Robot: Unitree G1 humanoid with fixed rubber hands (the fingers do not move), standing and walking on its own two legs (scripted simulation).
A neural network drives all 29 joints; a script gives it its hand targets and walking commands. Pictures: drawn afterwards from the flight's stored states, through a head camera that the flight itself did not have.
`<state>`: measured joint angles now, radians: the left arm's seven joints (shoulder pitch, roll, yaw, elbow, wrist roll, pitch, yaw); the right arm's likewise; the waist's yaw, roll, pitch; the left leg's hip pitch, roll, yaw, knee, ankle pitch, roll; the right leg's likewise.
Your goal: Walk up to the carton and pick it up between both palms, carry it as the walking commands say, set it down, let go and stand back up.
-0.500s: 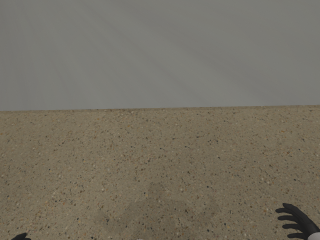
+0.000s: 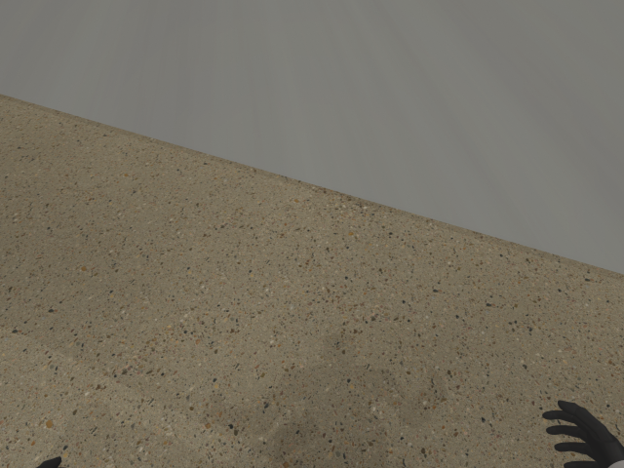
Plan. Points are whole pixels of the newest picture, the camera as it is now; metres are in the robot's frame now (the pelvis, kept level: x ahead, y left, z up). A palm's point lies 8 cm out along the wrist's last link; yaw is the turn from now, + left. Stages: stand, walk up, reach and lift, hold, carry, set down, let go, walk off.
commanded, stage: walk up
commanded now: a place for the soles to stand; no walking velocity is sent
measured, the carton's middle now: out of the picture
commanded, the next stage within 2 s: none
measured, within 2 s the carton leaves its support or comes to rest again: neither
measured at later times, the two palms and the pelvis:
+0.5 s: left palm out of the picture -0.02 +0.46 -0.05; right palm (323, 225) +0.53 -0.03 -0.04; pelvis +0.15 +0.11 -0.01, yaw +29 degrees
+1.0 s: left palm out of the picture +0.05 +0.51 -0.01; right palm (186, 152) +0.75 +0.25 -0.04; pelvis +0.35 +0.25 +0.01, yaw +55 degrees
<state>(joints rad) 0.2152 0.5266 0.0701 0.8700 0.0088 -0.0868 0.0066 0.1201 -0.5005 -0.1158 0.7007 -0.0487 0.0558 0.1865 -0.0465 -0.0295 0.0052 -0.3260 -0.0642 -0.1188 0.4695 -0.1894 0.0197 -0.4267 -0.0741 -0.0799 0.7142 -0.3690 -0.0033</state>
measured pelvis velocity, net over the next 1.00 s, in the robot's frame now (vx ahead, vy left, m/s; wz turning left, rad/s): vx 0.35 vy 0.25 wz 0.95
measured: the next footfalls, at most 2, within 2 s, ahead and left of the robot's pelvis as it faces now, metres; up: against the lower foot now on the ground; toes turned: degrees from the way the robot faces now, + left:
right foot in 0.04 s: +0.11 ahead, -0.10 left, +0.00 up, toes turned -2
left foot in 0.44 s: +0.20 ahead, +0.27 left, +0.00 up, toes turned +31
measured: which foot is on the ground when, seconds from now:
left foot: down 0.00-0.04, up 0.06-0.42, down 0.44-0.72, up 0.74-1.00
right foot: up 0.00-0.02, down 0.04-0.46, up 0.48-0.70, down 0.72-1.00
